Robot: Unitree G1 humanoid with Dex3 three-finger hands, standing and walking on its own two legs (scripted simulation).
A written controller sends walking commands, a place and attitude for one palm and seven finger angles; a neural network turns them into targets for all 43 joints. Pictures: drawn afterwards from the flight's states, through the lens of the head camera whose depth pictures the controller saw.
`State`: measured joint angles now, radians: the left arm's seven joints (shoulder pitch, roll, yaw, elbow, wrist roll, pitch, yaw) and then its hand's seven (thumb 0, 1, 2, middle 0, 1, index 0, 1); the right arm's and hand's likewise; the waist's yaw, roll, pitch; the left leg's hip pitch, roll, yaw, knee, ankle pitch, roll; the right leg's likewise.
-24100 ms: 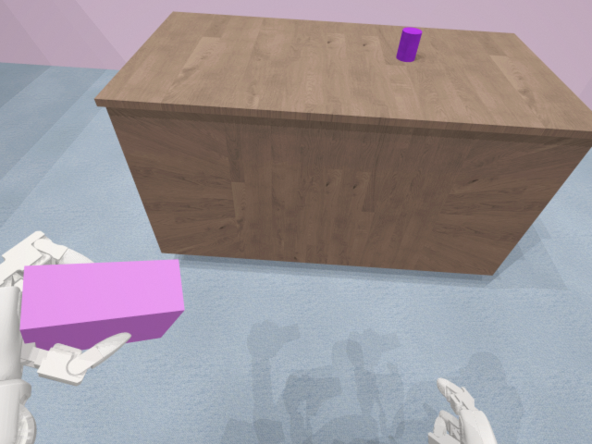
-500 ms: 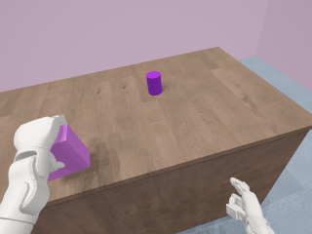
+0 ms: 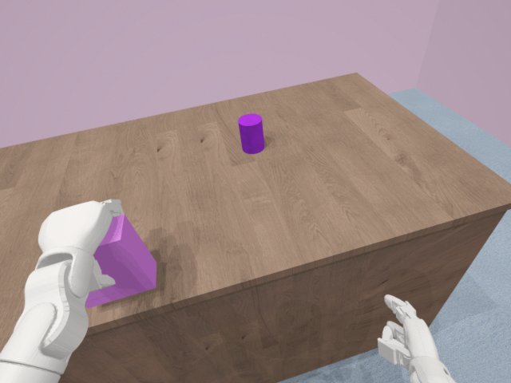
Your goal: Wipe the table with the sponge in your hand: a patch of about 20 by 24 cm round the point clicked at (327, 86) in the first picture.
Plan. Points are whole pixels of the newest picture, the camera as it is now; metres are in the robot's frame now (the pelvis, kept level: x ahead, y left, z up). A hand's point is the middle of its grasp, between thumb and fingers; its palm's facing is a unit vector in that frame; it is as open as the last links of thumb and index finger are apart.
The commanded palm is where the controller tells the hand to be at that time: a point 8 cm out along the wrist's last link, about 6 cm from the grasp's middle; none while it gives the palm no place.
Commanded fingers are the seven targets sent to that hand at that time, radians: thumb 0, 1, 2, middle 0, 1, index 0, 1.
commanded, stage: move the sponge above the wiping area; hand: left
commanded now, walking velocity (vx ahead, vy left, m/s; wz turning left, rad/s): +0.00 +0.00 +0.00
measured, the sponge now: (112, 270) +0.24 +0.29 +0.06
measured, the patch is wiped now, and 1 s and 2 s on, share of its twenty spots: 0.00 0.00 0.15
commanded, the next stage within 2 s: lower the sponge onto the table in 0.32 s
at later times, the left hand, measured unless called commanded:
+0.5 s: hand (107, 254) +0.25 +0.29 +0.10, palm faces -0.07 -0.10 -0.99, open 9.8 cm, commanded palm +0.23 +0.29 +0.20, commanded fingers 0.00 0.10 1.30 -1.20 -1.60 -1.20 -1.60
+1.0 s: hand (107, 262) +0.24 +0.28 +0.10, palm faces -0.03 -0.08 -1.00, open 9.8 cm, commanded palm +0.23 +0.29 +0.19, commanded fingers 0.00 0.10 1.30 -1.20 -1.60 -1.20 -1.60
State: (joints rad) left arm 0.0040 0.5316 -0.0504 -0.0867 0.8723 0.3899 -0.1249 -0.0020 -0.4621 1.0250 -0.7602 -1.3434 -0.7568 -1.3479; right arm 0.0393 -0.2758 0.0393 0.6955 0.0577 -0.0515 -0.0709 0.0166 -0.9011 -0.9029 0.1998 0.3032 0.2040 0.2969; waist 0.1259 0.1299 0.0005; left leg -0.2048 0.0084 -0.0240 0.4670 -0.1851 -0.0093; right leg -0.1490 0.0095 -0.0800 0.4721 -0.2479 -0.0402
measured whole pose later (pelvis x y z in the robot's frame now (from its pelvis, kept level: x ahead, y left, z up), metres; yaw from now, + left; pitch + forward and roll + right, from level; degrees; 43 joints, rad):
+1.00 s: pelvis +0.01 +0.00 +0.00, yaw +0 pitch -4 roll +0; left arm 0.09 0.52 -0.09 -0.14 0.91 0.30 -0.09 0.00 -0.46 1.03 -0.76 -1.34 -0.76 -1.35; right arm 0.05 -0.26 0.04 0.68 0.04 -0.06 -0.08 0.02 -0.90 -0.90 0.20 0.30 0.20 0.30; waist 0.15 0.11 0.00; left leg -0.20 0.01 -0.03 0.48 -0.20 0.00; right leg -0.14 0.01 -0.08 0.47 -0.26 -0.04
